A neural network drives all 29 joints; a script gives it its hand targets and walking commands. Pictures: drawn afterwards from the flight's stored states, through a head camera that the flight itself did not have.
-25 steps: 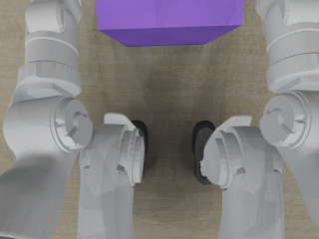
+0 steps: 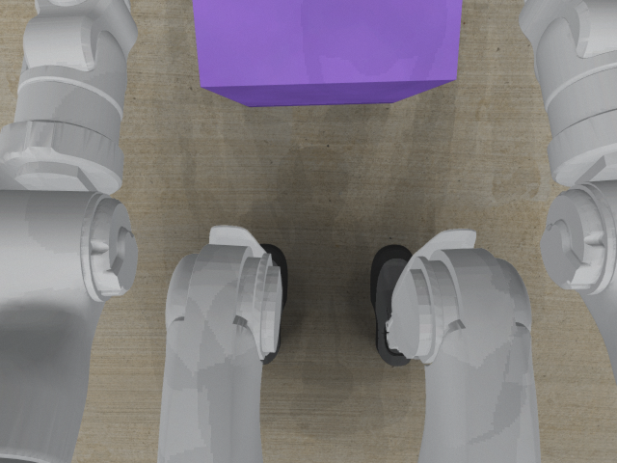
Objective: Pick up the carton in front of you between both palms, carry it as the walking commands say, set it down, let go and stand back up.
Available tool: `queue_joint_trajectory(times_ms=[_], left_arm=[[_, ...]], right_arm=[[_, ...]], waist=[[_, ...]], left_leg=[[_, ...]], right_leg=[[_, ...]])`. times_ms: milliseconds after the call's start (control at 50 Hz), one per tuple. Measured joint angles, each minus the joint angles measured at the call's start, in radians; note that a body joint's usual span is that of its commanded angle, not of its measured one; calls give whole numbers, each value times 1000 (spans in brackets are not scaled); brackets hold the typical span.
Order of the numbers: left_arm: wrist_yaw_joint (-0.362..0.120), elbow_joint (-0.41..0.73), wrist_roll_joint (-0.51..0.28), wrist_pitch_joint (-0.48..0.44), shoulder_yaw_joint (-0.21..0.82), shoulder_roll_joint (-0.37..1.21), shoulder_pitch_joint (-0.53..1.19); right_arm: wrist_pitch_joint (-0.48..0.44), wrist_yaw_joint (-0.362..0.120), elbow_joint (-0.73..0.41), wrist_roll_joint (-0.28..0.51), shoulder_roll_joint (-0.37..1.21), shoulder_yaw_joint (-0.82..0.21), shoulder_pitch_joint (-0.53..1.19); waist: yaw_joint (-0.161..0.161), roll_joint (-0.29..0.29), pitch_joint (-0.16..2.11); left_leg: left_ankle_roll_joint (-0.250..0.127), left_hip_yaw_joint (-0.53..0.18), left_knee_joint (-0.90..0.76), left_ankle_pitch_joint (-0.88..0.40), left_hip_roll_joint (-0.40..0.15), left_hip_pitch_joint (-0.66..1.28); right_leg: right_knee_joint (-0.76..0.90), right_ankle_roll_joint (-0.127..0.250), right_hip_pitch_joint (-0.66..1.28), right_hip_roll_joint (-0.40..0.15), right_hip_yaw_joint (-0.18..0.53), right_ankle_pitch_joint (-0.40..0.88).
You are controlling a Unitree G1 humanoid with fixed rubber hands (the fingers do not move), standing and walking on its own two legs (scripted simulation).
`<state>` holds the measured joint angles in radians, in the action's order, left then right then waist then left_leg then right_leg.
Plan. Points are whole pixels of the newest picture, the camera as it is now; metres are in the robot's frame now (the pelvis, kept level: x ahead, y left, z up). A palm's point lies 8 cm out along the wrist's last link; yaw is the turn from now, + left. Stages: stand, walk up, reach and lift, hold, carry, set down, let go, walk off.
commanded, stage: set down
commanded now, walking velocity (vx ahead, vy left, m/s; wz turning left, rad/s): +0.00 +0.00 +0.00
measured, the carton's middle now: out of the picture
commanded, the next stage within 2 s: let go in 0.92 s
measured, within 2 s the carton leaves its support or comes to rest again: neither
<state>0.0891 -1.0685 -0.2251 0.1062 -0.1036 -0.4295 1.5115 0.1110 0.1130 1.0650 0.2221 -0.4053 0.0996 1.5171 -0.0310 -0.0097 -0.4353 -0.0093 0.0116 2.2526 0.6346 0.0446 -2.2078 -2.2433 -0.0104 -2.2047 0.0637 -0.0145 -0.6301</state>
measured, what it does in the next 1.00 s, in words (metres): rises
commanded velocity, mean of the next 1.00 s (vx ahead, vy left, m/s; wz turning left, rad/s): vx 0.00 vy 0.00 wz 0.00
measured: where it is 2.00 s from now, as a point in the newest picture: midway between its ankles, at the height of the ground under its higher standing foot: (328, 323)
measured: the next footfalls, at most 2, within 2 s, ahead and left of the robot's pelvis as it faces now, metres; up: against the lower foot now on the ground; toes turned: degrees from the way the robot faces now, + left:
none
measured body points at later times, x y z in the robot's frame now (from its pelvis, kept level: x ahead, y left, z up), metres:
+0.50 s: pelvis +0.00 +0.00 +0.13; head +0.35 +0.01 +0.41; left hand +0.58 +0.22 +0.01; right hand +0.59 -0.17 +0.01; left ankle +0.10 +0.11 -0.33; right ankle +0.10 -0.11 -0.33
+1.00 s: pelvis +0.03 +0.00 +0.27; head +0.35 +0.01 +0.58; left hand +0.57 +0.23 +0.16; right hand +0.59 -0.18 +0.16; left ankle +0.10 +0.11 -0.33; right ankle +0.10 -0.11 -0.33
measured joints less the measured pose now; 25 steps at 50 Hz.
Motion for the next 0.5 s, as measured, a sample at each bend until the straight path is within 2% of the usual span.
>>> queue_joint_trajectory(times_ms=[100, 280, 500], left_arm=[[14, 63, 27, 48, -25, 25, -38], [-10, 11, 118, 60, -122, 61, -71], [-29, 112, 131, 96, -142, 57, -127]], right_arm=[[48, 15, -65, -37, 34, 28, -38], [62, -8, -3, -137, 68, 120, -59], [100, -13, -113, -136, 66, 125, -120]], waist=[[0, -2, 90], [7, 3, 286], [7, -2, 356]], left_leg=[[2, -6, -84, -16, 2, 30], [5, -13, -288, -71, 8, 63], [4, -20, -487, -117, 3, 151]], right_leg=[[83, 4, 31, 0, 2, 16], [285, 2, 64, -4, 14, 67], [486, 2, 151, -1, 23, 117]])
